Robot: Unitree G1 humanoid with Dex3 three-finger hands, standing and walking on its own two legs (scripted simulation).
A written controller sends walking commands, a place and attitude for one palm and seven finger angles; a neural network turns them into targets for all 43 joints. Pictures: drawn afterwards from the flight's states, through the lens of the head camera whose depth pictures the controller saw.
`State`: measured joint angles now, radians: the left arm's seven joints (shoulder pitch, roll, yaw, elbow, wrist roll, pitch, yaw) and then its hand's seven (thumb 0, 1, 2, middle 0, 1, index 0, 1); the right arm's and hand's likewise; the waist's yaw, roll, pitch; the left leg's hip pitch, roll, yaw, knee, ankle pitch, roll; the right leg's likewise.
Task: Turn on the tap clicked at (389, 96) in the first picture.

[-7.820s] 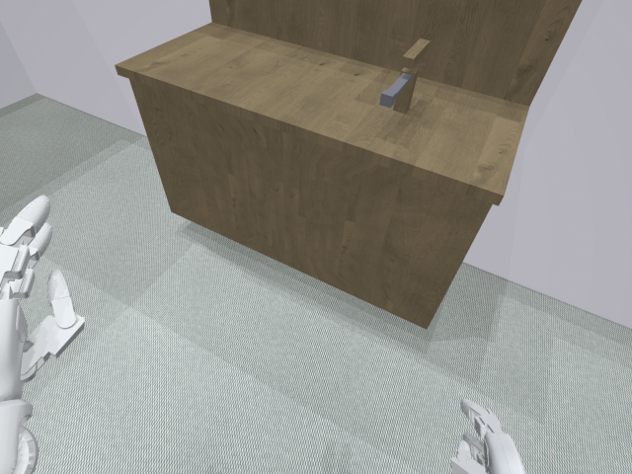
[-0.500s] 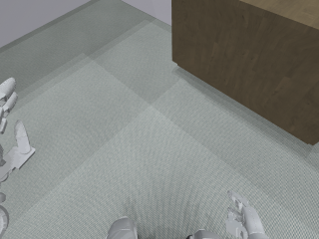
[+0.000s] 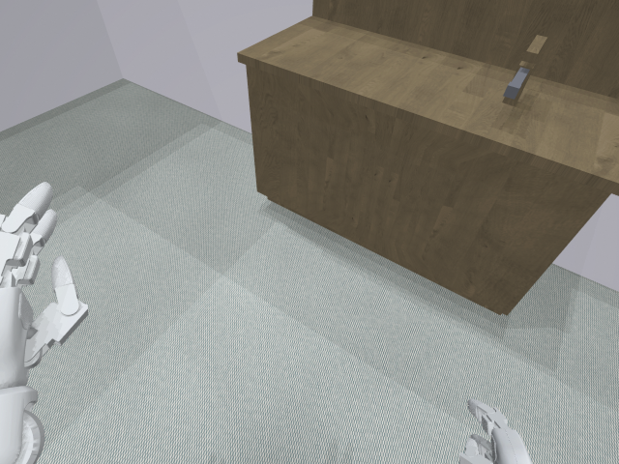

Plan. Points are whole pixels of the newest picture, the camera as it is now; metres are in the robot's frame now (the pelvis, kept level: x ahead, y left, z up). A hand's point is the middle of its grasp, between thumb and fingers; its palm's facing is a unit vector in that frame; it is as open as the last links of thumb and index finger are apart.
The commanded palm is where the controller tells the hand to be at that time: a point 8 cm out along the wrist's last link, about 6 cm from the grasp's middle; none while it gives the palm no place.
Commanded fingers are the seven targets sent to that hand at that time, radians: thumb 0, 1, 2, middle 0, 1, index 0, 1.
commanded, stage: walk to a spot facing it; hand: left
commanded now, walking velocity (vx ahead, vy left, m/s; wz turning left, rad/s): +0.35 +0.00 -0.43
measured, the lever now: (512, 90) +0.97 -0.41 +0.05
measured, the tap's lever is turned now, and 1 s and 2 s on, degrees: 0 0 0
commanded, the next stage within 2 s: turn to face it in 0.58 s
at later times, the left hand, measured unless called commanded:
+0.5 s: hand (242, 194) +0.39 +0.13 +0.16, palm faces +0.12 -0.84 -0.53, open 7.4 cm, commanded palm +0.32 +0.20 +0.17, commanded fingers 0.00 0.90 0.90 -0.20 -0.30 -0.20 -0.30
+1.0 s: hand (274, 139) +0.49 +0.10 +0.17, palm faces +0.09 -0.93 -0.35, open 7.4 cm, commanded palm +0.45 +0.17 +0.17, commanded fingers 0.00 0.90 0.90 -0.20 -0.30 -0.20 -0.30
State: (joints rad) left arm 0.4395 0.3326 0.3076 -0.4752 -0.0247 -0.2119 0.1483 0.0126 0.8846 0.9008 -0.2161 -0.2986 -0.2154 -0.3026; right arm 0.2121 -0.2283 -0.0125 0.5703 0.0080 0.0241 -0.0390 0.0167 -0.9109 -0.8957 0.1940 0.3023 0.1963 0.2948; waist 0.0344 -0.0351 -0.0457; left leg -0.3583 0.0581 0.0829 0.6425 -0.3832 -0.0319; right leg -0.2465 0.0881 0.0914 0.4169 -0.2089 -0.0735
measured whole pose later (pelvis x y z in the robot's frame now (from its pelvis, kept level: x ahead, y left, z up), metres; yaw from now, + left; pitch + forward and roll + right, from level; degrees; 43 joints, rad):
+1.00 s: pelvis +0.20 -0.03 -0.01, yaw -22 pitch -2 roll -1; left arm 0.37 0.33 0.35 -0.54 -0.02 -0.21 0.14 0.02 0.89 0.90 -0.21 -0.30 -0.21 -0.30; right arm 0.16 -0.11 0.05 0.54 0.00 -0.06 -0.01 0.02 -0.91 -0.89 0.20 0.30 0.20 0.30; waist 0.05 0.01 0.10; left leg -0.30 0.18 0.20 0.59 -0.25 -0.03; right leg -0.44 -0.05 -0.12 0.91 -0.42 0.05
